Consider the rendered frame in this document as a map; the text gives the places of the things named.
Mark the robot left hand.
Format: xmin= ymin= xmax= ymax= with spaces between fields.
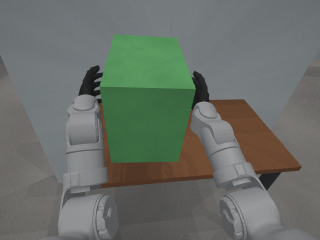
xmin=78 ymin=65 xmax=103 ymax=103

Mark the robot right forearm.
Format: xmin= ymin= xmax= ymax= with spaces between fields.
xmin=190 ymin=101 xmax=281 ymax=222

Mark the robot right hand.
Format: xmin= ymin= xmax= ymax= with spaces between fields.
xmin=191 ymin=71 xmax=210 ymax=110

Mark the left robot upper arm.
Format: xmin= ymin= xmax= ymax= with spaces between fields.
xmin=39 ymin=193 xmax=119 ymax=240

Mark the carton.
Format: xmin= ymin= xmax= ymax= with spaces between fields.
xmin=99 ymin=34 xmax=196 ymax=163

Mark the right robot upper arm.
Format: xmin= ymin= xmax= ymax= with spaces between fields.
xmin=219 ymin=186 xmax=320 ymax=240

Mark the table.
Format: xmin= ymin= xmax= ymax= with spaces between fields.
xmin=98 ymin=99 xmax=302 ymax=191

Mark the robot left forearm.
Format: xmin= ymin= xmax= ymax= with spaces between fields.
xmin=58 ymin=94 xmax=109 ymax=234

